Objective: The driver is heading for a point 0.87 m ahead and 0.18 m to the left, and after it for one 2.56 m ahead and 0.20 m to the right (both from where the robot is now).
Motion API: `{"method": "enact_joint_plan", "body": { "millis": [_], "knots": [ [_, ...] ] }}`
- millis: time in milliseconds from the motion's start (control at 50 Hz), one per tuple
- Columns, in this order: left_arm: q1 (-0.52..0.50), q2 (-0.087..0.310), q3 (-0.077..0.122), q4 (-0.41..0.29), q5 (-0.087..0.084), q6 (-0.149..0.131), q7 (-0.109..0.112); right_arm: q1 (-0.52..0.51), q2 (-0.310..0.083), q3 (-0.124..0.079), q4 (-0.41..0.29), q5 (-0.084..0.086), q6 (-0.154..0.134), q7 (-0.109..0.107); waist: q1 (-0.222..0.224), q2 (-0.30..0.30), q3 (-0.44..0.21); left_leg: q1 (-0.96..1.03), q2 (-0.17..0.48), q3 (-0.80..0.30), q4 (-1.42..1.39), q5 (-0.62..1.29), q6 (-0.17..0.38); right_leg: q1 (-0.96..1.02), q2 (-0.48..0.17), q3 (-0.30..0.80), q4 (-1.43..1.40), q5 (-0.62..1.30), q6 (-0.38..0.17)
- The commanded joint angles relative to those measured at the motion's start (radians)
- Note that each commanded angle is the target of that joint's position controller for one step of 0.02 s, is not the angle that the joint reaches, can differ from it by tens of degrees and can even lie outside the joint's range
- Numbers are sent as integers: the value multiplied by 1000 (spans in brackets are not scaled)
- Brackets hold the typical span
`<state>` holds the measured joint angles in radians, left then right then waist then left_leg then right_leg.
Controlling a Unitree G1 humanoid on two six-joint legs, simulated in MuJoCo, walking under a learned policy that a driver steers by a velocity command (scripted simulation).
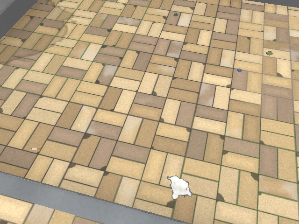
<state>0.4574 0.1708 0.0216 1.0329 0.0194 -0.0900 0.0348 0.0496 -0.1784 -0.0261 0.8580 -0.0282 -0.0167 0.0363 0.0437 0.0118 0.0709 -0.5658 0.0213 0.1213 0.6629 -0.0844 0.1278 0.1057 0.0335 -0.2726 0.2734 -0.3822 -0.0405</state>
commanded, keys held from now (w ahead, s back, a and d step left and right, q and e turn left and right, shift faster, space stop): w+q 0.54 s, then w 0.46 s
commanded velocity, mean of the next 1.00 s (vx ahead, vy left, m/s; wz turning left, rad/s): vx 0.50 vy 0.00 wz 0.42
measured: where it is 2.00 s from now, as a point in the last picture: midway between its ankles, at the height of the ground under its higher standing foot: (108, 138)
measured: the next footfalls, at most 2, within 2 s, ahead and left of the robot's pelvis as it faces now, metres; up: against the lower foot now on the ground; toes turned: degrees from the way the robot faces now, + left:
left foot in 0.06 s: +0.18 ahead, +0.06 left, +0.00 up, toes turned +7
right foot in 0.58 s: +0.42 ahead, -0.04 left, +0.00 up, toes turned +21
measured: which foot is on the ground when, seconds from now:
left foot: up 0.00-0.04, down 0.06-0.58, up 0.60-1.00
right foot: down 0.00-0.08, up 0.10-0.56, down 0.58-1.00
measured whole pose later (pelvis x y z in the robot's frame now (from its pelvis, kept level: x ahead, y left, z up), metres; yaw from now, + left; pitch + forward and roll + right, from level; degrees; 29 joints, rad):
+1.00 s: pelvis +0.47 +0.12 -0.01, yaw +25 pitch +1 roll -1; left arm 0.53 0.27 0.03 0.89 0.03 -0.07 -0.02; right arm 0.05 -0.25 -0.03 0.74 -0.05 -0.01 0.05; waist 0.09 0.01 0.03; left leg -0.56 0.02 0.02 0.82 -0.02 0.11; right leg 0.01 -0.01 -0.06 0.46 -0.48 0.00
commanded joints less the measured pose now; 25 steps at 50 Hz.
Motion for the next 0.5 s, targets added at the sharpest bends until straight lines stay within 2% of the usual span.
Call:
{"method": "enact_joint_plan", "body": {
  "millis": [20, 40, 60, 80, 100, 120, 140, 160, 180, 200, 220, 260, 300, 320, 340, 380, 400, 420, 460, 500],
  "knots": [
    [37, 184, 38, -24, 2, 12, 16, 82, -80, -27, -31, -4, -9, -6, -80, -113, -38, 141, -90, 59, -25, -148, 62, 6, -301, 38, 219, 1190, -74],
    [21, 202, 44, -34, 3, 20, 12, 186, -104, -42, 1, -7, -13, -9, -122, -115, -99, 266, -117, 50, -63, -172, 88, -26, -302, 34, 381, 1166, -74],
    [-9, 215, 49, -55, -2, 25, 6, 331, -149, -65, 44, -16, -19, -16, -196, -76, -169, 480, -106, -17, -166, -154, 129, -157, -280, 20, 623, 992, -49],
    [-2, 149, 37, -94, 1, 21, -2, 408, -250, -95, 55, -18, -22, -30, -197, 76, -259, 706, 155, -352, -189, -159, 199, -412, -201, 27, 956, 336, -20],
    [-29, 120, 36, -178, -16, 13, -23, 380, -311, -106, 30, 3, -9, -27, -153, 209, -320, 891, 348, -901, -370, -210, 370, -792, 19, 187, 1223, -189, 28],
    [-158, 178, 45, -205, -4, -2, -27, 365, -275, -101, 41, 23, 1, -37, -171, 56, -181, 811, 318, -770, -415, -230, 329, -920, -64, 305, 1186, -82, 20],
    [-190, 184, 46, -222, -16, -18, -31, 313, -226, -89, 40, 25, 0, -44, -135, 19, -85, 684, 292, -658, -431, -148, 287, -905, -98, 302, 1110, 11, 18],
    [-170, 176, 47, -206, -15, -21, -28, 269, -185, -79, 38, 22, -4, -45, -75, -72, -35, 554, 239, -560, -442, 4, 234, -821, -130, 301, 1013, 63, 23],
    [-152, 161, 46, -202, 4, -4, -28, 239, -170, -73, 28, 28, -13, -50, -36, -80, -30, 470, 186, -480, -444, 96, 201, -742, -149, 305, 946, 71, 38],
    [-129, 143, 43, -198, 19, 19, -33, 223, -161, -66, 21, 30, -23, -51, -12, -59, -44, 424, 145, -423, -449, 142, 181, -682, -156, 304, 898, 77, 52],
    [-132, 137, 44, -205, 25, 40, -36, 237, -167, -66, 21, 33, -37, -48, -5, -42, -53, 401, 121, -399, -445, 202, 174, -656, -149, 295, 862, 84, 63],
    [-175, 131, 44, -229, 25, 64, -38, 272, -195, -72, 27, 35, -49, -45, -6, -10, -44, 368, 82, -365, -448, 257, 158, -662, -140, 274, 782, 146, 79],
    [-291, 136, 42, -275, 20, 71, -39, 319, -205, -72, 28, 33, -47, -43, -39, 8, -17, 362, 61, -369, -457, 250, 129, -702, -128, 262, 667, 227, 88],
    [-347, 138, 41, -299, 23, 71, -43, 343, -209, -71, 27, 32, -44, -45, -62, 15, -14, 383, 57, -380, -451, 289, 112, -721, -114, 258, 619, 270, 91],
    [-367, 119, 31, -309, 31, 73, -48, 362, -214, -74, 26, 26, -39, -45, -74, 37, -35, 393, 53, -372, -431, 367, 97, -704, -95, 246, 620, 321, 89],
    [-382, 137, 31, -319, 20, 68, -53, 367, -217, -74, 5, 21, -38, -45, -82, 43, -68, 387, 34, -362, -404, 406, 78, -658, -61, 232, 609, 409, 80],
    [-350, 157, 37, -301, 27, 61, -56, 372, -231, -76, 0, 7, -40, -47, -80, 67, -97, 447, 65, -389, -360, 450, 88, -679, -72, 261, 683, 454, 62],
    [-366, 177, 41, -310, 29, 56, -58, 388, -226, -75, -6, 8, -39, -51, -85, 50, -98, 490, 79, -416, -336, 451, 101, -728, -78, 276, 696, 428, 55],
    [-432, 188, 38, -339, 36, 42, -62, 415, -226, -74, -17, 3, -35, -58, -102, 44, -66, 562, 105, -472, -292, 459, 132, -809, -74, 291, 696, 359, 45],
    [-435, 195, 34, -347, 32, 29, -64, 400, -238, -77, -38, -1, -27, -67, -95, 52, -54, 579, 110, -492, -241, 513, 144, -785, -55, 298, 660, 299, 33]
  ]
}}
